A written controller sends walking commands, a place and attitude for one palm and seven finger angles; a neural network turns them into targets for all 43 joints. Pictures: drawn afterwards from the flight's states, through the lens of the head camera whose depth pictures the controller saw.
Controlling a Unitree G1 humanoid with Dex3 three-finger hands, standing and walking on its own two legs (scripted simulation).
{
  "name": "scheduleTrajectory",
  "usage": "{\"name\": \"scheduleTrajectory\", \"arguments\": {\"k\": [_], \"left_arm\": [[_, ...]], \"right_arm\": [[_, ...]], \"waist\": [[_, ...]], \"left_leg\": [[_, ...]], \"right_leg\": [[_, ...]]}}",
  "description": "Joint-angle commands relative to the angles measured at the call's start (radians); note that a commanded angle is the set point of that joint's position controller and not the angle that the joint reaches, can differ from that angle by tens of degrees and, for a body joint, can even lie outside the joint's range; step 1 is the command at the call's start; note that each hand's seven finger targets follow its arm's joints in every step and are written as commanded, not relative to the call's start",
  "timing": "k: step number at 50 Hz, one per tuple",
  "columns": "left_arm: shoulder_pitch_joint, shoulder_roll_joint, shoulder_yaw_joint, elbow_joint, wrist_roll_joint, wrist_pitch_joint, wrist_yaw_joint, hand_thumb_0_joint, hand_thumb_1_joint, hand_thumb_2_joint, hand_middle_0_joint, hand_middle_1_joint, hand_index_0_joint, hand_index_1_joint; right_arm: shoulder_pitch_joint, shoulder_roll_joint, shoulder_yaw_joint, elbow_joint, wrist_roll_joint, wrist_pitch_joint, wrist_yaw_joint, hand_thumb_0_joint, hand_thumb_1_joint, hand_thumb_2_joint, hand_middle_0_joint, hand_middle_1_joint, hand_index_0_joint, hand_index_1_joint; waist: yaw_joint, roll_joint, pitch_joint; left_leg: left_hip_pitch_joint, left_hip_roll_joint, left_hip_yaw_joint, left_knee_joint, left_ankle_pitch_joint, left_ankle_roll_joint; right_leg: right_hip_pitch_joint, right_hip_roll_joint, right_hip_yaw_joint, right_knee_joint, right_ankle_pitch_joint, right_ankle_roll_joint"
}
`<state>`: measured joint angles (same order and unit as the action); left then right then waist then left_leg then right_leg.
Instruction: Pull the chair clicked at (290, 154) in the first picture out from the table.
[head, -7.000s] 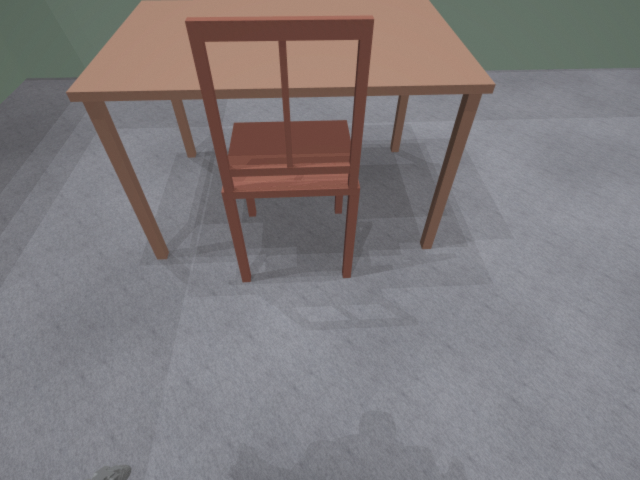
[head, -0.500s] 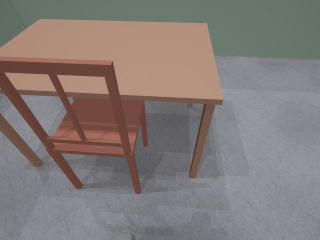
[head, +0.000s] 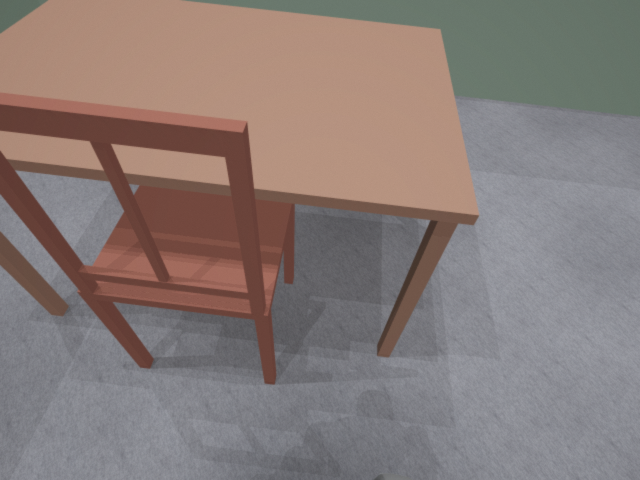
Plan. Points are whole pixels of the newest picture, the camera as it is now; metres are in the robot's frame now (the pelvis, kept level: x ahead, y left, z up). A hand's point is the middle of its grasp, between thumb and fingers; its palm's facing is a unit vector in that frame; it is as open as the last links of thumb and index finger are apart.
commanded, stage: come to a stop and stand still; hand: left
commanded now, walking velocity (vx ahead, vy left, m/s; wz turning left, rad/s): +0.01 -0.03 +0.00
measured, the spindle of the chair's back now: (137, 222) +0.49 +0.36 -0.05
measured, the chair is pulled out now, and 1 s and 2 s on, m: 0.00 0.00 0.00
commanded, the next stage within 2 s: look again from close up in 1.52 s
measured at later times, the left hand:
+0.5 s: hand out of the picture -0.01 +0.09 -0.17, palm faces +0.06 -0.97 -0.24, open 7.3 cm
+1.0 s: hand out of the picture -0.11 +0.06 -0.18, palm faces +0.09 -0.98 -0.15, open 7.4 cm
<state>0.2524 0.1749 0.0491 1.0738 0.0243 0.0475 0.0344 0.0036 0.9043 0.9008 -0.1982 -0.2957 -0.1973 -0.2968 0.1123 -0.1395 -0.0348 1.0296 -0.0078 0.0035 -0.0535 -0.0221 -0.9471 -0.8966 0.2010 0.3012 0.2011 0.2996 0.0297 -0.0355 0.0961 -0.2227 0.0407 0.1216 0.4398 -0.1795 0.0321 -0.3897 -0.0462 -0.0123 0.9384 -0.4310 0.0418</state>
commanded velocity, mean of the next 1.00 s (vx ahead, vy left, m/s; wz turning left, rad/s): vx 0.00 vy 0.00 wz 0.00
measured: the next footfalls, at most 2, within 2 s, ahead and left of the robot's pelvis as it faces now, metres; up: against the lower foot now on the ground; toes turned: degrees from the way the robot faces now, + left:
right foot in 0.18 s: +0.01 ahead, -0.16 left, +0.00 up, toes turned -4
left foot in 0.52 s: -0.05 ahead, +0.05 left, +0.00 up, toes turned +3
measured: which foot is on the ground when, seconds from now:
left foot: down 0.00-0.20, up 0.22-0.50, down 0.52-1.00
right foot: up 0.00-0.16, down 0.18-1.00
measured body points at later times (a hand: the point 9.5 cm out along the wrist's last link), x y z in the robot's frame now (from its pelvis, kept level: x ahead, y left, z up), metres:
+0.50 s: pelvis -0.04 -0.10 +0.00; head -0.04 -0.12 +0.45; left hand -0.01 +0.14 -0.15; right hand -0.06 -0.31 -0.18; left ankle -0.09 +0.05 -0.73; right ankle -0.02 -0.16 -0.74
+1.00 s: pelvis -0.07 -0.09 +0.00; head -0.08 -0.09 +0.45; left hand -0.11 +0.12 -0.16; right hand -0.13 -0.28 -0.16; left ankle -0.09 +0.04 -0.74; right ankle -0.03 -0.16 -0.74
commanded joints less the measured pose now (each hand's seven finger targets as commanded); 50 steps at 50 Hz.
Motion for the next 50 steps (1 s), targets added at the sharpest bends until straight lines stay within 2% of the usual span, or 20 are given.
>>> {"name": "scheduleTrajectory", "arguments": {"k": [1, 4, 6, 7, 8, 9, 10, 11, 12, 16, 19, 22, 24, 26, 27, 28, 30, 35, 38, 50], "left_arm": [[0.116, 0.045, 0.024, -0.043, -0.004, 0.012, -0.003, 0.000, 0.900, 0.900, -0.200, -0.300, -0.200, -0.300], [0.073, 0.041, 0.015, -0.065, -0.004, -0.003, -0.005, 0.000, 0.900, 0.900, -0.200, -0.300, -0.200, -0.300], [0.106, 0.049, 0.013, -0.056, -0.005, -0.016, -0.005, 0.000, 0.900, 0.900, -0.200, -0.300, -0.200, -0.300], [0.133, 0.061, 0.012, -0.043, -0.002, -0.024, -0.004, 0.000, 0.900, 0.900, -0.200, -0.300, -0.200, -0.300], [0.127, 0.101, 0.013, -0.044, 0.006, -0.035, 0.000, 0.000, 0.900, 0.900, -0.200, -0.300, -0.200, -0.300], [0.089, 0.174, 0.016, -0.056, 0.011, -0.048, 0.003, 0.000, 0.900, 0.900, -0.200, -0.300, -0.200, -0.300], [0.046, 0.201, 0.014, -0.080, 0.004, -0.048, 0.001, 0.000, 0.900, 0.900, -0.200, -0.300, -0.200, -0.300], [0.014, 0.179, 0.011, -0.086, 0.005, -0.050, 0.002, 0.000, 0.900, 0.900, -0.200, -0.300, -0.200, -0.300], [-0.009, 0.167, 0.013, -0.080, 0.002, -0.055, 0.005, 0.000, 0.900, 0.900, -0.200, -0.300, -0.200, -0.300], [-0.024, 0.119, 0.002, -0.070, -0.008, -0.061, 0.000, 0.000, 0.900, 0.900, -0.200, -0.300, -0.200, -0.300], [0.025, 0.109, 0.003, -0.049, -0.010, -0.062, -0.001, 0.000, 0.900, 0.900, -0.200, -0.300, -0.200, -0.300], [0.054, 0.098, 0.005, -0.025, -0.011, -0.063, 0.003, 0.000, 0.900, 0.900, -0.200, -0.300, -0.200, -0.300], [0.039, 0.089, 0.002, -0.014, -0.019, -0.064, 0.006, 0.000, 0.900, 0.900, -0.200, -0.300, -0.200, -0.300], [0.042, 0.054, -0.007, -0.007, -0.028, -0.065, 0.003, 0.000, 0.900, 0.900, -0.200, -0.300, -0.200, -0.300], [0.044, 0.048, -0.008, -0.004, -0.028, -0.066, 0.004, 0.000, 0.900, 0.900, -0.200, -0.300, -0.200, -0.300], [0.041, 0.050, -0.006, -0.001, -0.026, -0.066, 0.006, 0.000, 0.900, 0.900, -0.200, -0.300, -0.200, -0.300], [0.047, 0.072, -0.003, 0.020, -0.027, -0.062, 0.004, 0.000, 0.900, 0.900, -0.200, -0.300, -0.200, -0.300], [0.072, 0.063, -0.011, 0.046, -0.021, -0.058, 0.001, 0.000, 0.900, 0.900, -0.200, -0.300, -0.200, -0.300], [0.081, 0.053, -0.010, 0.049, -0.020, -0.055, 0.001, 0.000, 0.900, 0.900, -0.200, -0.300, -0.200, -0.300], [0.131, 0.024, -0.013, 0.053, -0.018, -0.060, 0.001, 0.000, 0.900, 0.900, -0.200, -0.300, -0.200, -0.300]], "right_arm": [[0.060, -0.180, -0.047, -0.038, -0.013, 0.005, 0.000, 0.000, -0.900, -0.900, 0.200, 0.300, 0.200, 0.300], [0.072, -0.183, -0.054, -0.035, -0.020, 0.010, 0.013, 0.000, -0.900, -0.900, 0.200, 0.300, 0.200, 0.300], [0.074, -0.186, -0.054, -0.033, -0.017, 0.013, 0.019, 0.000, -0.900, -0.900, 0.200, 0.300, 0.200, 0.300], [0.084, -0.177, -0.054, -0.031, -0.012, 0.016, 0.023, 0.000, -0.900, -0.900, 0.200, 0.300, 0.200, 0.300], [0.121, -0.131, -0.048, -0.026, -0.002, 0.018, 0.028, 0.000, -0.900, -0.900, 0.200, 0.300, 0.200, 0.300], [0.127, -0.062, -0.031, -0.044, 0.005, 0.023, 0.033, 0.000, -0.900, -0.900, 0.200, 0.300, 0.200, 0.300], [0.092, -0.070, -0.026, -0.062, -0.001, 0.032, 0.039, 0.000, -0.900, -0.900, 0.200, 0.300, 0.200, 0.300], [0.083, -0.074, -0.028, -0.058, -0.007, 0.038, 0.040, 0.000, -0.900, -0.900, 0.200, 0.300, 0.200, 0.300], [0.089, -0.077, -0.025, -0.043, -0.010, 0.038, 0.038, 0.000, -0.900, -0.900, 0.200, 0.300, 0.200, 0.300], [0.176, -0.069, -0.020, 0.028, -0.004, 0.029, 0.037, 0.000, -0.900, -0.900, 0.200, 0.300, 0.200, 0.300], [0.171, -0.061, -0.015, 0.035, -0.005, 0.025, 0.031, 0.000, -0.900, -0.900, 0.200, 0.300, 0.200, 0.300], [0.203, -0.048, -0.006, 0.054, -0.006, 0.019, 0.023, 0.000, -0.900, -0.900, 0.200, 0.300, 0.200, 0.300], [0.271, -0.041, 0.001, 0.085, -0.005, 0.010, 0.016, 0.000, -0.900, -0.900, 0.200, 0.300, 0.200, 0.300], [0.297, -0.056, 0.006, 0.105, -0.008, -0.003, 0.010, 0.000, -0.900, -0.900, 0.200, 0.300, 0.200, 0.300], [0.292, -0.063, 0.009, 0.105, -0.009, -0.007, 0.007, 0.000, -0.900, -0.900, 0.200, 0.300, 0.200, 0.300], [0.296, -0.065, 0.010, 0.107, -0.008, -0.004, 0.005, 0.000, -0.900, -0.900, 0.200, 0.300, 0.200, 0.300], [0.284, -0.054, 0.015, 0.116, -0.007, -0.007, 0.005, 0.000, -0.900, -0.900, 0.200, 0.300, 0.200, 0.300], [0.308, -0.034, 0.020, 0.114, -0.009, 0.005, 0.006, 0.000, -0.900, -0.900, 0.200, 0.300, 0.200, 0.300], [0.342, -0.028, 0.022, 0.118, -0.013, 0.010, 0.008, 0.000, -0.900, -0.900, 0.200, 0.300, 0.200, 0.300], [0.390, -0.019, 0.026, 0.105, -0.012, -0.006, 0.007, 0.000, -0.900, -0.900, 0.200, 0.300, 0.200, 0.300]], "waist": [[-0.008, 0.208, -0.118], [-0.027, 0.271, -0.107], [-0.007, 0.219, -0.118], [0.004, 0.166, -0.125], [-0.006, 0.021, -0.122], [-0.029, -0.203, -0.088], [-0.014, -0.215, -0.050], [-0.021, -0.178, -0.048], [-0.029, -0.219, -0.030], [-0.046, -0.098, -0.037], [-0.019, -0.078, -0.021], [-0.014, -0.063, -0.042], [-0.039, -0.035, -0.072], [-0.033, 0.047, -0.074], [-0.024, 0.061, -0.077], [-0.023, 0.020, -0.075], [-0.016, 0.128, -0.080], [-0.022, 0.026, 0.017], [-0.032, 0.019, 0.045], [-0.024, 0.036, 0.018]], "left_leg": [[0.022, 0.262, -0.151, -0.122, 0.424, 0.133], [0.000, 0.249, -0.189, -0.145, 0.166, 0.120], [-0.037, 0.233, -0.195, -0.104, 0.055, 0.091], [-0.077, 0.189, -0.168, -0.051, -0.017, 0.054], [-0.117, 0.111, -0.119, 0.046, -0.107, 0.002], [-0.170, 0.019, -0.045, 0.145, -0.264, -0.052], [-0.131, 0.014, -0.081, 0.229, -0.332, -0.050], [-0.119, 0.022, -0.116, 0.288, -0.326, -0.043], [-0.132, 0.021, -0.128, 0.316, -0.292, -0.037], [-0.102, 0.012, -0.111, 0.376, -0.211, -0.045], [-0.097, 0.017, -0.108, 0.312, -0.226, -0.049], [-0.054, 0.021, -0.112, 0.157, -0.216, -0.048], [0.052, 0.028, -0.132, -0.005, -0.107, -0.040], [0.100, 0.067, -0.179, -0.079, 0.035, -0.017], [0.072, 0.083, -0.181, -0.079, 0.056, -0.011], [0.043, 0.078, -0.168, -0.073, 0.004, -0.017], [0.040, 0.065, -0.155, -0.088, 0.013, -0.024], [0.008, 0.042, -0.140, -0.111, -0.101, -0.023], [0.002, 0.030, -0.132, -0.103, -0.125, -0.020], [-0.053, 0.037, -0.156, -0.145, -0.174, -0.009]], "right_leg": [[0.019, -0.001, 0.007, 0.011, 0.016, 0.000], [0.076, -0.003, -0.030, -0.169, 0.002, -0.011], [0.181, 0.004, -0.039, -0.353, 0.088, -0.016], [0.255, 0.007, -0.047, -0.483, 0.195, -0.013], [0.287, -0.052, 0.033, -0.608, 0.239, -0.026], [0.209, -0.234, 0.246, -0.696, 0.244, -0.089], [0.085, -0.294, 0.267, -0.746, 0.222, -0.154], [0.050, -0.278, 0.245, -0.753, 0.175, -0.184], [0.060, -0.241, 0.236, -0.732, 0.225, -0.187], [0.115, -0.174, 0.116, -0.692, 0.320, -0.186], [0.141, -0.182, 0.147, -0.705, 0.271, -0.201], [0.196, -0.177, 0.174, -0.695, 0.281, -0.193], [0.180, -0.161, 0.167, -0.676, 0.251, -0.163], [0.170, -0.084, 0.113, -0.652, 0.262, -0.098], [0.210, -0.065, 0.096, -0.652, 0.300, -0.071], [0.237, -0.064, 0.099, -0.674, 0.276, -0.054], [0.276, -0.071, 0.090, -0.658, 0.313, -0.054], [0.209, -0.068, 0.106, -0.737, 0.100, -0.058], [0.157, -0.071, 0.118, -0.760, 0.011, -0.063], [0.178, -0.054, 0.089, -0.703, 0.054, -0.071]]}}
